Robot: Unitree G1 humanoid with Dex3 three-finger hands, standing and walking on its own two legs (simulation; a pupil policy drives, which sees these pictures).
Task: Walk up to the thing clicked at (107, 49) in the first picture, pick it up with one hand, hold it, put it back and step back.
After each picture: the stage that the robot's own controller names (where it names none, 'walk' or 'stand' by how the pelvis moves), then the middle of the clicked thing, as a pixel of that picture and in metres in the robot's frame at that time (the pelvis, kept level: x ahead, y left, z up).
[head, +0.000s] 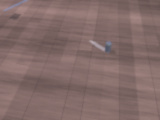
stand; (108, 47) +1.32 -0.23 -0.72
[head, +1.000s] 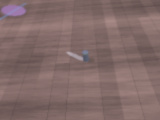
walk; (85, 56) +1.22 +0.14 -0.69
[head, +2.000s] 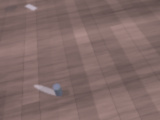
walk; (57, 90) +0.73 +0.34 -0.71
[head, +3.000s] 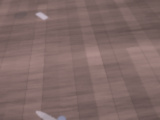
walk; out of the picture +0.46 +0.23 -0.71
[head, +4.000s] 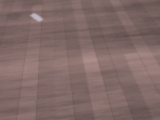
stand; out of the picture +0.38 +0.20 -0.72
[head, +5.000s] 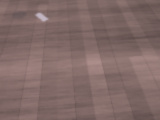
stand; out of the picture +0.34 +0.19 -0.72
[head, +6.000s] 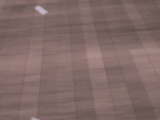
stand; out of the picture +0.35 +0.21 -0.71
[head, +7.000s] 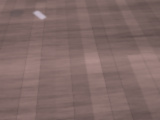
stand; out of the picture +0.34 +0.20 -0.72
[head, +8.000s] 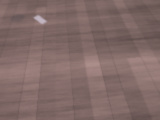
stand; out of the picture +0.33 +0.21 -0.73
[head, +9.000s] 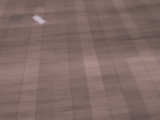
stand; out of the picture +0.33 +0.22 -0.73
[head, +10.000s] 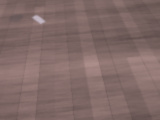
stand; out of the picture +0.32 +0.22 -0.73
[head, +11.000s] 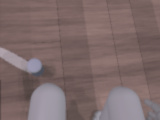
go down; (35, 67) +0.41 +0.23 -0.38
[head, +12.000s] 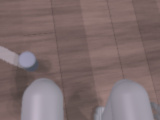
go down; (29, 62) +0.40 +0.24 -0.31
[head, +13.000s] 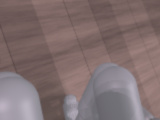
close in; out of the picture +0.40 +0.28 -0.23
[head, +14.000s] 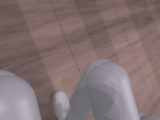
close; out of the picture +0.40 +0.29 -0.22
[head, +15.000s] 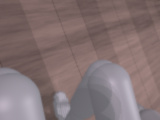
lift; out of the picture +0.37 +0.28 -0.23
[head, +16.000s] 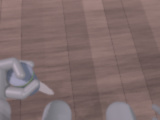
lift; (25, 80) +0.33 +0.20 -0.01
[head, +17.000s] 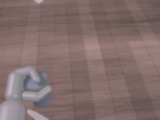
hold; (38, 90) +0.32 +0.18 +0.00
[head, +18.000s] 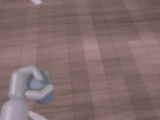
hold; (41, 88) +0.33 +0.17 -0.01
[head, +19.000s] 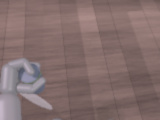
crouch; (33, 79) +0.36 +0.19 -0.06
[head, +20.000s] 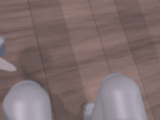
lower; out of the picture +0.45 +0.27 -0.13
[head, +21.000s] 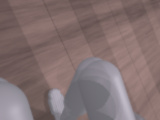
lower; out of the picture +0.41 +0.29 -0.23
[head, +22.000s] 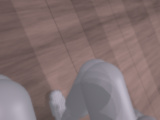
lower; out of the picture +0.40 +0.30 -0.23
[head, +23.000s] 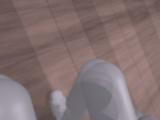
lower; out of the picture +0.40 +0.30 -0.23
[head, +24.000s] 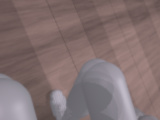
lower; out of the picture +0.40 +0.30 -0.22
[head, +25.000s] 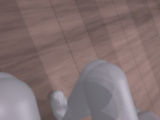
open; out of the picture +0.39 +0.28 -0.23
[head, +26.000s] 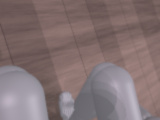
stand; out of the picture +0.39 +0.27 -0.23
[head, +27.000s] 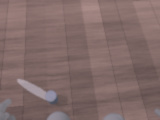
walk; (52, 97) +0.38 +0.19 -0.54
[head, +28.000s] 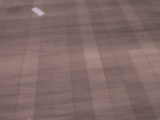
stand; out of the picture +0.35 +0.19 -0.67
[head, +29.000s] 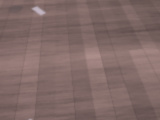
stand; out of the picture +0.34 +0.18 -0.67
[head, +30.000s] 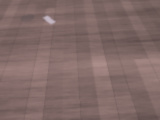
stand; out of the picture +0.36 +0.17 -0.72
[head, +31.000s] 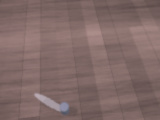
walk; (64, 108) +0.42 +0.12 -0.71
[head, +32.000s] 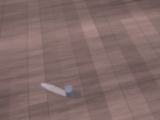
walk; (69, 91) +0.62 +0.19 -0.70
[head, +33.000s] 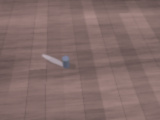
stand; (65, 62) +0.96 +0.19 -0.70
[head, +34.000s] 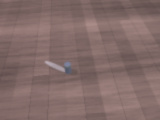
stand; (67, 68) +0.98 +0.20 -0.71
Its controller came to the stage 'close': yes
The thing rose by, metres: 0.70
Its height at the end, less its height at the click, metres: +0.00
